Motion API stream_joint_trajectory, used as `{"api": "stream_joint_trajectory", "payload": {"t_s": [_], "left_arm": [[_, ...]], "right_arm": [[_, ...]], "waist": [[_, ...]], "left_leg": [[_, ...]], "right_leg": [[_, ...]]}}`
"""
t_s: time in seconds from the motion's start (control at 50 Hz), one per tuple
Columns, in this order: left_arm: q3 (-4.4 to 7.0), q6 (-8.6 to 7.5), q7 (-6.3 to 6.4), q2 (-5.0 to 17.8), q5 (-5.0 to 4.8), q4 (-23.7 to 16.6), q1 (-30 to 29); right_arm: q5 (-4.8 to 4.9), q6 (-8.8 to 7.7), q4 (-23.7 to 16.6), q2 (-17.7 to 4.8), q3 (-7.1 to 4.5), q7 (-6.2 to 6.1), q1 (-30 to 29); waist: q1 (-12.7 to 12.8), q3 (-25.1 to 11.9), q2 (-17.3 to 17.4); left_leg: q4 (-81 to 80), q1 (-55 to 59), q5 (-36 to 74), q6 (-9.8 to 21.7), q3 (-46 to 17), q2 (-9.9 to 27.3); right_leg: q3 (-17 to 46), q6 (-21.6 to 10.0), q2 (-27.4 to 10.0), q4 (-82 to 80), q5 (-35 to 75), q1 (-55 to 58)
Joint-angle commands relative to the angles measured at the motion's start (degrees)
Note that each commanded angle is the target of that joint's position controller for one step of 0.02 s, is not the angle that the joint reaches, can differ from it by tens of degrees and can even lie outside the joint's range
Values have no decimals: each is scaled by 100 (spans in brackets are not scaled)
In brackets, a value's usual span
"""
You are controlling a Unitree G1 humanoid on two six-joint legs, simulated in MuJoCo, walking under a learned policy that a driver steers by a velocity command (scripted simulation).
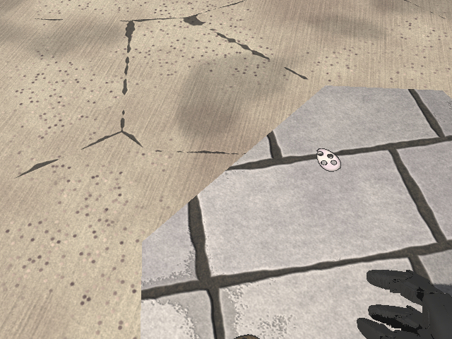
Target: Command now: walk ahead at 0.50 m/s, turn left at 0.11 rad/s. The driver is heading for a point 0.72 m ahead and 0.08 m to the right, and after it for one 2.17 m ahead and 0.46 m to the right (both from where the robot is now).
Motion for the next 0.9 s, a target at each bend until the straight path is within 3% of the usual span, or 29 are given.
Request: {"api": "stream_joint_trajectory", "payload": {"t_s": [0.02, 0.04, 0.06, 0.08, 0.1, 0.12, 0.14, 0.18, 0.22, 0.28, 0.34, 0.44, 0.5, 0.52, 0.54, 0.56, 0.58, 0.6, 0.62, 0.64, 0.66, 0.7, 0.74, 0.8, 0.86, 0.9], "left_arm": [[185, 10, 34, 1088, -18, -230, -133], [131, -54, 33, 1014, 81, -420, -372], [-122, -191, -62, 274, 159, -482, 368], [34, -316, -140, 833, 23, -381, 57], [136, -355, -138, 1063, -130, -688, -600], [130, -343, -104, 966, -112, -771, -952], [155, -294, -70, 881, -11, -761, -1020], [143, -138, -40, 632, 38, -679, -718], [127, -44, -12, 506, 72, -736, -820], [114, -52, -19, 513, 118, -966, -1544], [51, -102, -92, 416, 97, -1116, -2167], [25, -150, -233, 593, 28, -1391, -2918], [77, -222, -295, 788, 23, -1375, -2658], [165, -238, -277, 944, 42, -1204, -2115], [303, -255, -231, 1287, 74, -950, -1154], [464, -219, -194, 1889, 141, -831, -389], [384, -166, -217, 1580, 31, -734, -127], [265, -157, -212, 1265, 5, -795, -507], [213, -150, -197, 1106, 50, -910, -913], [168, -156, -207, 952, 94, -959, -1259], [114, -188, -215, 786, 146, -994, -1466], [112, -233, -231, 751, 149, -954, -1539], [153, -278, -206, 884, 114, -864, -1429], [187, -255, -130, 1002, 94, -722, -1198], [195, -230, -94, 1075, 46, -596, -939], [207, -198, -86, 1137, 16, -483, -701]], "right_arm": [[-30, -125, -143, -822, -311, 1, 983], [-118, -100, 142, -1294, -458, -93, 2241], [-94, -78, 291, -1714, -525, -103, 2590], [-50, -7, 385, -1191, -420, -135, 2890], [-50, 4, 364, -1105, -351, -167, 2270], [-58, -16, 313, -973, -305, -159, 1772], [-102, -47, 300, -831, -266, -118, 1442], [-131, -128, 329, -672, -233, -59, 1210], [-93, -203, 463, -761, -259, -60, 1264], [-83, -201, 678, -974, -315, -157, 1522], [-37, -187, 879, -1097, -333, -203, 1810], [44, -142, 1203, -1278, -368, -190, 2264], [46, -42, 1312, -1374, -388, -228, 2265], [42, -15, 1318, -1327, -357, -241, 2220], [-18, -10, 1274, -1126, -266, -257, 2241], [-52, -103, 1116, -596, -85, -226, 2747], [-35, -204, 1176, -658, -80, -218, 2721], [98, -268, 1084, -1196, -225, -190, 2319], [143, -282, 987, -1200, -222, -194, 1935], [70, -261, 941, -1132, -222, -219, 1713], [6, -207, 951, -1083, -254, -246, 1710], [-27, -97, 1009, -851, -227, -252, 1878], [-57, -38, 947, -794, -219, -268, 1719], [-84, -51, 797, -715, -184, -251, 1155], [-48, -84, 669, -600, -119, -185, 576], [-15, -102, 565, -605, -95, -132, 208]], "waist": [[-1097, -626, -692], [-1609, -1471, -366], [-1266, -2432, 1100], [-1531, -2471, 782], [-1365, -1295, 647], [-1133, -693, 220], [-892, -289, 43], [-519, -190, 219], [-439, -111, 291], [-583, 91, 202], [-797, 176, 189], [-1020, 281, 223], [-786, 122, 374], [-497, -177, 345], [-122, -867, 134], [-85, -1826, -1069], [21, -2211, -1645], [10, -1433, -1164], [-112, -874, -841], [-255, -425, -580], [-442, -236, -648], [-636, -174, -726], [-671, -61, -590], [-551, 74, -458], [-350, 211, -470], [-210, 318, -456]], "left_leg": [[-440, 2101, 81, 460, 208, -295], [-93, 4236, 813, 900, -844, 650], [-389, 6240, 262, 1904, -3527, 2254], [-896, 6212, -502, 1888, -4131, 2210], [-1141, 5266, -452, 1597, -3203, 1957], [-1387, 4208, -175, 1388, -2566, 1661], [-1624, 3367, 197, 1269, -2163, 1445], [-2014, 2450, 310, 1206, -1697, 1220], [-2252, 2041, 461, 1261, -1360, 1179], [-2399, 2017, 372, 1151, -1031, 1074], [-2342, 2018, 308, 934, -664, 899], [-1997, 2746, 10, 825, -806, 1231], [-1463, 3174, 772, 653, -894, 1373], [-827, 3148, 1614, 529, -709, 1154], [427, 2616, 1632, 341, -402, 831], [2670, 383, -54, -151, 126, 53], [3719, -616, -2955, -237, -455, -291], [4205, -1195, -2770, -152, -692, 56], [4105, -1244, -2278, -84, -530, 344], [3739, -1095, -1859, -100, -425, 531], [3407, -762, -1554, -112, -470, 700], [3129, -331, -1281, -176, -432, 760], [2721, -470, -878, -282, -386, 787], [1700, -603, 24, -371, -333, 763], [697, -296, 769, -358, -169, 594], [318, -236, 895, -347, -114, 503]], "right_leg": [[526, -490, -1330, 1537, 6470, -316], [354, -288, -1070, 3144, 5053, -1732], [286, 34, -122, 5310, 45, -3933], [948, 17, -202, 5836, -912, -4604], [768, 36, -477, 5801, -420, -5020], [654, 55, -709, 5406, 97, -4804], [598, 119, -820, 5031, 342, -4486], [634, 185, -960, 4644, 612, -3766], [576, 273, -1000, 4292, 880, -3679], [569, 340, -1024, 3275, 1928, -3974], [452, 307, -829, 2151, 2836, -3657], [432, 162, -655, 1346, 2602, -3567], [255, -81, -494, 1019, 1939, -3000], [98, -218, -336, 856, 1881, -2212], [420, -483, -660, 1036, 2114, -761], [2633, -1361, -2077, 953, 1635, 1607], [4288, -1711, -2471, 104, 813, 2043], [3745, -1456, -2321, -34, 321, 1491], [3054, -1253, -2109, -128, 429, 734], [2553, -1174, -1883, -336, 819, -26], [2206, -1093, -1703, -515, 1239, -553], [1805, -1122, -1551, -791, 1792, -1034], [1478, -1194, -1525, -968, 2331, -1109], [1022, -1072, -1389, -1056, 2792, -1009], [684, -927, -1232, -1107, 2661, -1007], [689, -927, -1321, -1073, 2497, -808]]}}
Next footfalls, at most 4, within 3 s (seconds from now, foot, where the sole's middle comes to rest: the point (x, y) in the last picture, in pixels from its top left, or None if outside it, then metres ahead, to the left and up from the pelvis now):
0.04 left None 0.19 0.10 -0.76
0.54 right None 0.45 -0.14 -0.76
1.08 left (235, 248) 0.74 0.10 -0.76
1.60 right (310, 182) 1.03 -0.14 -0.76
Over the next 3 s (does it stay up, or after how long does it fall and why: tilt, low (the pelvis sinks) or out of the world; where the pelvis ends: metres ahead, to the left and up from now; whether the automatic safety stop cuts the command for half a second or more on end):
stays up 1.58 -0.12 0.02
